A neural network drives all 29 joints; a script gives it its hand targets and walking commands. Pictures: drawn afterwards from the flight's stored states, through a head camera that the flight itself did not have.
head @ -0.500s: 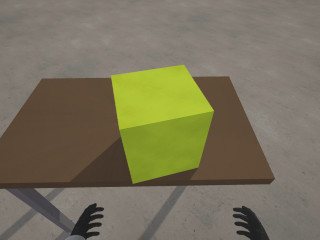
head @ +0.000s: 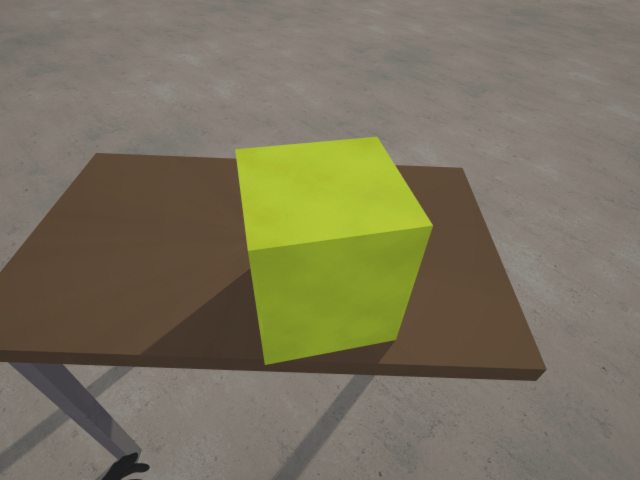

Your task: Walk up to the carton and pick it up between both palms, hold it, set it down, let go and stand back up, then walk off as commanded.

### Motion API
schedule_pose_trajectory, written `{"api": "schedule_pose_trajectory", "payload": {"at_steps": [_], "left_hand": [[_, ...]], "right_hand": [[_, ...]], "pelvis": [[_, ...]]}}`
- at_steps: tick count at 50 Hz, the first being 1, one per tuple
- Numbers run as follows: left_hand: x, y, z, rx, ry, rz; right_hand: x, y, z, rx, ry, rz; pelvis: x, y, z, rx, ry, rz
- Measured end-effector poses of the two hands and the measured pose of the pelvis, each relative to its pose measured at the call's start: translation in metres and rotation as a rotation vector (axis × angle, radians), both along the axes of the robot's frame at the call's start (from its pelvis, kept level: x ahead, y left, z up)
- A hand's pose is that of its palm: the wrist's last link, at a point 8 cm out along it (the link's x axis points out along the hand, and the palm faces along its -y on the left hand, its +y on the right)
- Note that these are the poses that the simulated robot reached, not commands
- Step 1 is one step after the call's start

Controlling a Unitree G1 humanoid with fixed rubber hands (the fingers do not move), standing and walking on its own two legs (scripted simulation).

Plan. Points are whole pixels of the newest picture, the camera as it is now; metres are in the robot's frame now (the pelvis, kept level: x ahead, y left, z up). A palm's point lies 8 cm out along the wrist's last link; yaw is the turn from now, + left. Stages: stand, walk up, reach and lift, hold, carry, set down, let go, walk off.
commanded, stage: stand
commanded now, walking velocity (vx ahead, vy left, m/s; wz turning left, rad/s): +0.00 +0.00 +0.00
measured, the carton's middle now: (320, 251) +0.43 +0.03 +0.06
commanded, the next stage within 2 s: none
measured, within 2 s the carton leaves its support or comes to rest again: neither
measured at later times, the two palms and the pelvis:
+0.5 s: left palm out of the picture +0.04 +0.32 -0.11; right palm out of the picture +0.05 -0.29 -0.10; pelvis -0.02 +0.01 +0.00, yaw +1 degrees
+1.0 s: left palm out of the picture +0.04 +0.31 -0.11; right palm out of the picture +0.06 -0.29 -0.11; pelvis -0.02 +0.01 +0.01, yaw +2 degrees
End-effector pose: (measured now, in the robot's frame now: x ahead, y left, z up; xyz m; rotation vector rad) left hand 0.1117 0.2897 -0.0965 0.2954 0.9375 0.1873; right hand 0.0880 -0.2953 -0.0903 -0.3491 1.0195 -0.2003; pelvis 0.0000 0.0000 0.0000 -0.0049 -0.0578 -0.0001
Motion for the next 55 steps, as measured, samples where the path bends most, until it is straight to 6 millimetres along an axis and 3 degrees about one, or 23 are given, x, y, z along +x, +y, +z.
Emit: {"api": "schedule_pose_trajectory", "payload": {"at_steps": [6,13,34,55], "left_hand": [[-0.04,0.014,-0.012,0.013,0.133,0.026],[-0.06,0.015,-0.019,0.001,0.194,0.03],[-0.079,0.035,-0.016,0.022,0.26,0.051],[-0.069,0.023,-0.012,0.022,0.251,0.073]], "right_hand": [[-0.011,-0.011,0.0,-0.023,0.049,-0.013],[-0.014,-0.001,-0.004,-0.008,0.071,-0.004],[-0.052,0.005,-0.014,-0.005,0.188,-0.032],[-0.017,0.008,-0.019,0.026,0.152,-0.004]], "pelvis": [[-0.004,0.002,0.001,-0.002,0.002,0.009],[-0.012,0.005,0.002,-0.008,-0.004,0.014],[-0.023,0.017,0.005,-0.004,0.008,0.018],[-0.016,0.01,0.006,-0.001,0.015,0.033]]}}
